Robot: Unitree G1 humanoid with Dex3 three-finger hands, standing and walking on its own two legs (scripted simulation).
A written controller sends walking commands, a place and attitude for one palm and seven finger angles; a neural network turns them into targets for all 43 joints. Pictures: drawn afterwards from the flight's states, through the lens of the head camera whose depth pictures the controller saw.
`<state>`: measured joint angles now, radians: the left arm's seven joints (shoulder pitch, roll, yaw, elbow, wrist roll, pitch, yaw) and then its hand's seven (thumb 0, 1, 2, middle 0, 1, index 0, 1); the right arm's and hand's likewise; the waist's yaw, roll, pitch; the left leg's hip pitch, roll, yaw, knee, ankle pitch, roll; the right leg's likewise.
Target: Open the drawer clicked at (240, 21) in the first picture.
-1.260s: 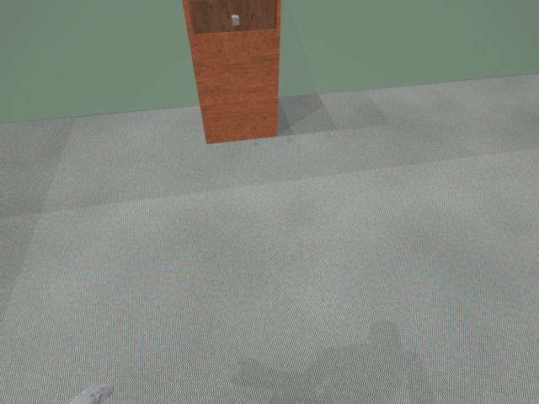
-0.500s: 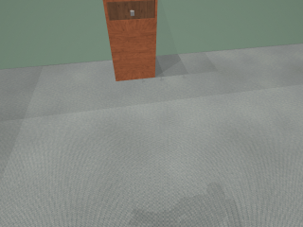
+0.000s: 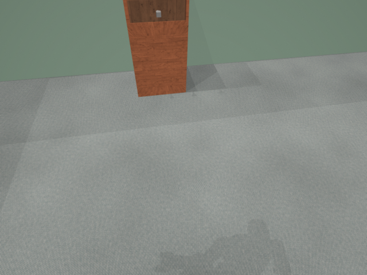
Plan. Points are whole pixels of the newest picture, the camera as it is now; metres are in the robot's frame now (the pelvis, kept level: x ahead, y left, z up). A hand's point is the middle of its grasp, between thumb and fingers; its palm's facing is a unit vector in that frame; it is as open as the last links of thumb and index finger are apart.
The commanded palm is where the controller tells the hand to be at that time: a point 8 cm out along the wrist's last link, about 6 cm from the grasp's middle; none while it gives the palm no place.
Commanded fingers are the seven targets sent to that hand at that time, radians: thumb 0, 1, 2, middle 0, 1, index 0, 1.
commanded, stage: look at it before walking up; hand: left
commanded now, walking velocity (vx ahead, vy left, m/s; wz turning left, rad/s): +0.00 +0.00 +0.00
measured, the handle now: (158, 13) +1.66 +0.26 -0.07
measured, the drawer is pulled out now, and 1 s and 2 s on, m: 0.00 0.00 0.00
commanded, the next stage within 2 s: walk to a spot facing it in 0.18 s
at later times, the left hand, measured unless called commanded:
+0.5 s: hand out of the picture +0.06 +0.22 -0.18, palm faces -0.03 -0.97 -0.26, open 7.4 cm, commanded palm none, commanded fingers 0.00 0.90 0.90 -0.20 -0.30 -0.20 -0.30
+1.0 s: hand (128, 216) +0.32 +0.19 -0.20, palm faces -0.13 -0.98 -0.15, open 7.4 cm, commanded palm none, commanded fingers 0.00 0.90 0.90 -0.20 -0.30 -0.20 -0.30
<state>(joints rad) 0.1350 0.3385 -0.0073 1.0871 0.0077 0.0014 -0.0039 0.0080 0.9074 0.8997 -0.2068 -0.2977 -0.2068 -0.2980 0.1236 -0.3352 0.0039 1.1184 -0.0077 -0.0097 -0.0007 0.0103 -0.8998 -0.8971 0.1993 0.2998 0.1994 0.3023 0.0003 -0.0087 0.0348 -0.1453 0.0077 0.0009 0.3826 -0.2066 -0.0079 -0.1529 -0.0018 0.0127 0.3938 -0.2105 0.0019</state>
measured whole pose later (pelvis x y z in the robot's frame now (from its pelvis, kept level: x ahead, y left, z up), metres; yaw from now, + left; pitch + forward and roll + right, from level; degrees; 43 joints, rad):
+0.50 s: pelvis +0.04 +0.00 -0.01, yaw -2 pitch -1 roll +0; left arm 0.26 0.27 0.00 1.09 0.02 0.02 -0.01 0.01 0.91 0.90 -0.20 -0.30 -0.20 -0.30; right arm 0.21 -0.27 0.01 1.11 -0.02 0.00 0.01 0.01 -0.90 -0.90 0.20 0.30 0.20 0.30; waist 0.01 0.00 -0.03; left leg -0.15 0.02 0.03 0.49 -0.33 0.00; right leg -0.17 0.01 0.04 0.50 -0.32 -0.01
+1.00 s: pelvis +0.22 +0.02 -0.03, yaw -8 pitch +0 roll -3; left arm 0.15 0.20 0.05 1.00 0.01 0.00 -0.03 0.01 0.91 0.90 -0.20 -0.30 -0.20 -0.30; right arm 0.52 -0.09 0.01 1.20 -0.02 -0.07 -0.04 0.01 -0.90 -0.90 0.20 0.30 0.20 0.30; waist -0.01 0.00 0.11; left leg 0.22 0.05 0.21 0.29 -0.49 0.00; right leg -0.59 -0.01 -0.16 0.84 -0.23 -0.07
